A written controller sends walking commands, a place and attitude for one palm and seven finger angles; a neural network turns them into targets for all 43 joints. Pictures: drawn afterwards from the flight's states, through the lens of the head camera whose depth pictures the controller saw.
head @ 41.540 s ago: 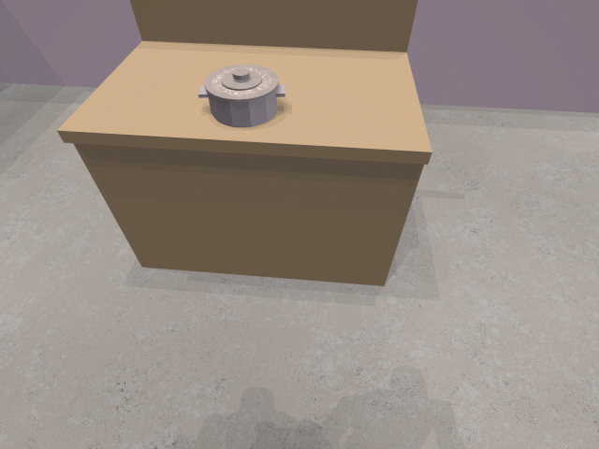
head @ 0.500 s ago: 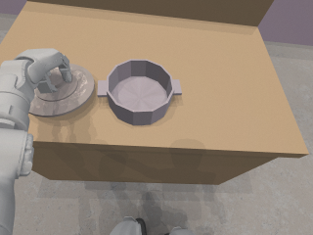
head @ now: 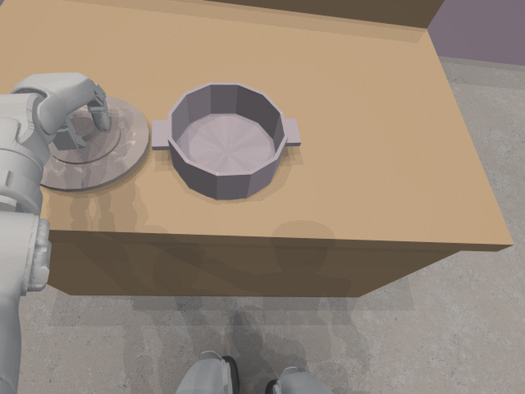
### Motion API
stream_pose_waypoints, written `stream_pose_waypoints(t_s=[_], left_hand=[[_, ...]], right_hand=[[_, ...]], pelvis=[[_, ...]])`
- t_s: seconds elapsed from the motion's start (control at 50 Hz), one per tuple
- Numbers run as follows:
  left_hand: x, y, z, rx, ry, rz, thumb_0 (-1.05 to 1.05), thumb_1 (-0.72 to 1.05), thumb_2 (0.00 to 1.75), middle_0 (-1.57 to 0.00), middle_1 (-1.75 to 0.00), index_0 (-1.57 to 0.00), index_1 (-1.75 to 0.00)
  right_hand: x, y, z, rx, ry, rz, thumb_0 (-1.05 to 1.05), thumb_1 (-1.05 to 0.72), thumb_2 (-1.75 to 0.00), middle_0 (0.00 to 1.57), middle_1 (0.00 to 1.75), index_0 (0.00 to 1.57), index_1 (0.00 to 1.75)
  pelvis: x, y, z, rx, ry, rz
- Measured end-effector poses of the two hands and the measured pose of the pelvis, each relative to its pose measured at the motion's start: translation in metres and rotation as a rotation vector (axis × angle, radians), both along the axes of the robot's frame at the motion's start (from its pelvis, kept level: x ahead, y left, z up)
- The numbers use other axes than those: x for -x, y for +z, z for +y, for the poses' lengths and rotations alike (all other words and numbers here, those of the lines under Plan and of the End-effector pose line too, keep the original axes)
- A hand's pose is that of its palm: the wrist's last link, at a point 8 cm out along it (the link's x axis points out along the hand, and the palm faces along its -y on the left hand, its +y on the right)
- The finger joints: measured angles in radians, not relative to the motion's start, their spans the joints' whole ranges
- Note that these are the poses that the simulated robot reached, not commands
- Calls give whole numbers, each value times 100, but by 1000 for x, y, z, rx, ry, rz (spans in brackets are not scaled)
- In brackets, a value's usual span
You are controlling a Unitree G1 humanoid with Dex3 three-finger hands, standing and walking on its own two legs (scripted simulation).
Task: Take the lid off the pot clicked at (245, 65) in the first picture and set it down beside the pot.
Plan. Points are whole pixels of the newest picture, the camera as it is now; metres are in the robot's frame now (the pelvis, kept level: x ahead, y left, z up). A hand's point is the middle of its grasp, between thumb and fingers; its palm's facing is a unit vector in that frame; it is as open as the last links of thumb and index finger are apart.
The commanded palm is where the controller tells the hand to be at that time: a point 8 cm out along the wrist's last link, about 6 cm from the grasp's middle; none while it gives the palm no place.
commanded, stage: open the fingers wide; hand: left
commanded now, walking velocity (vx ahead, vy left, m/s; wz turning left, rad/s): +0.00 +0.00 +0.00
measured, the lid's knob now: (80, 129) +0.53 +0.26 +0.01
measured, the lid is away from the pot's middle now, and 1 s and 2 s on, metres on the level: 0.24 0.23 0.23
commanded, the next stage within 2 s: raise the empty hand in 1.18 s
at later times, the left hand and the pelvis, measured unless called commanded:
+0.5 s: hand (69, 150) +0.47 +0.26 +0.03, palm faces -0.46 -0.07 -0.88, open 7.0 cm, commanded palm +0.51 +0.24 +0.09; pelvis +0.00 -0.01 +0.00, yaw +1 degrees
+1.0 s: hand (72, 150) +0.47 +0.25 +0.04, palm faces -0.46 -0.07 -0.88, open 10.4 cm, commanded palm +0.50 +0.24 +0.09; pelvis +0.00 -0.02 +0.01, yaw +1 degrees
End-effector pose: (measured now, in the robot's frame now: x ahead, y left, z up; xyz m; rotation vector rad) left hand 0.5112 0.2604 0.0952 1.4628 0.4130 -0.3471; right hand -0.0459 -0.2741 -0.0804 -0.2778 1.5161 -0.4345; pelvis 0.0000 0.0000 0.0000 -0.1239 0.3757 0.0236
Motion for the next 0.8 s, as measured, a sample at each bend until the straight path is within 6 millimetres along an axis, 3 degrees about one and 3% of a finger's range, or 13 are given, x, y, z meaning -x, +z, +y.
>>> stream_pose_waypoints(t_s=[0.18, 0.5, 0.8], left_hand=[[11, -7, -1, -2, 4, -28, 5, 31, 70, -56, -96, -72, -101], [35, -4, -2, -12, 6, -7, 2, 33, 73, -54, -94, -67, -101], [34, 0, -9, -7, 8, -22, 0, 22, 68, -47, -94, -51, -95]], right_hand=[[-5, -7, 2, -35, -7, -4, 1, -90, -90, 21, 30, 21, 30], [-37, -11, -5, -52, 51, -84, 1, -90, -90, 21, 30, 21, 30], [-36, -9, -21, -45, 49, -72, 1, -90, -90, 21, 30, 21, 30]], pelvis=[[2, -2, 0, 2, -3, 1], [4, 2, -6, -12, 14, -41], [2, 3, -16, -21, 14, -45]])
